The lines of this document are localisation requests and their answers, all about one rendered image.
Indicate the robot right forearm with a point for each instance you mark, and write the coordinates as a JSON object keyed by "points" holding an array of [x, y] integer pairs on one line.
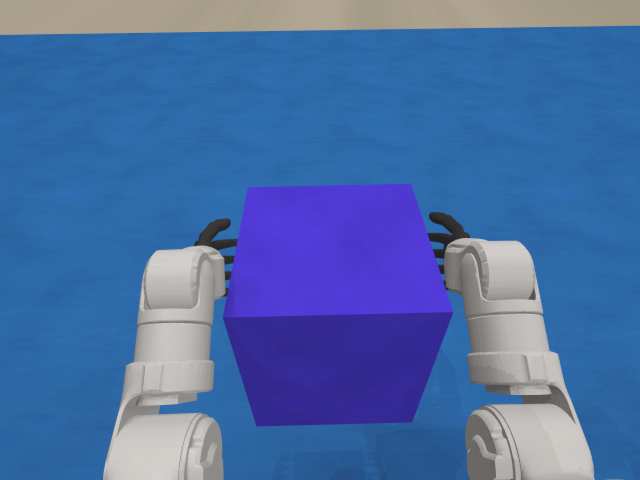
{"points": [[509, 345]]}

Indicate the robot left upper arm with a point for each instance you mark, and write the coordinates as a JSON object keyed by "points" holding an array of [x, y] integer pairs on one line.
{"points": [[186, 446]]}

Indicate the robot right upper arm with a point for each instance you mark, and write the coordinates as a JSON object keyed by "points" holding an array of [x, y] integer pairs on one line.
{"points": [[525, 442]]}

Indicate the robot right hand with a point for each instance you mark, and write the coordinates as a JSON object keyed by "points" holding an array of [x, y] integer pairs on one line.
{"points": [[453, 227]]}

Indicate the robot left forearm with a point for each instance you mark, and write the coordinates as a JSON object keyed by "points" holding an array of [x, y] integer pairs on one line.
{"points": [[172, 352]]}

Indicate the carton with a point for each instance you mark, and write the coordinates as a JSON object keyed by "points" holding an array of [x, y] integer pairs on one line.
{"points": [[336, 307]]}

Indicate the robot left hand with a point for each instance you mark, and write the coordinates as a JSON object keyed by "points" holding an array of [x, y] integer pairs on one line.
{"points": [[209, 233]]}

